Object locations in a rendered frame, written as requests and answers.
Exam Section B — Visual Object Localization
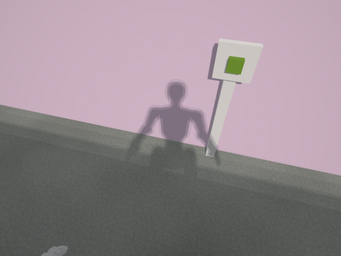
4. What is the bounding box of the button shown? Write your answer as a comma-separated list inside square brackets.
[226, 56, 245, 75]

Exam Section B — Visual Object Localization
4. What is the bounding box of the panel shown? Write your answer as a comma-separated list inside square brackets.
[206, 38, 263, 157]

